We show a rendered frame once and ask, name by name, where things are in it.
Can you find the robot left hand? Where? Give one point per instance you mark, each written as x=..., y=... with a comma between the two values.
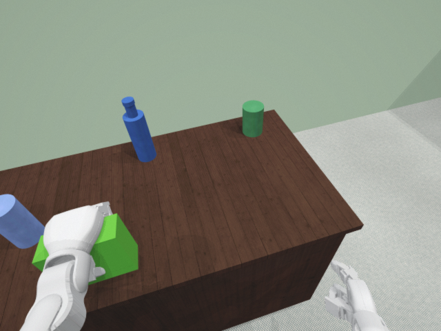
x=77, y=229

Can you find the left robot forearm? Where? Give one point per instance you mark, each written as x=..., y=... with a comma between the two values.
x=61, y=288

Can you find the sponge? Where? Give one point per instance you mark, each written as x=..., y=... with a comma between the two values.
x=115, y=250

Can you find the table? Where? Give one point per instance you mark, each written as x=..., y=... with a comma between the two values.
x=229, y=228

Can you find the right robot forearm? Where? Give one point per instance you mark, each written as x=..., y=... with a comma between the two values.
x=367, y=321

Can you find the robot right hand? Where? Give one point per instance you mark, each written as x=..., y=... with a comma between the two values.
x=342, y=302

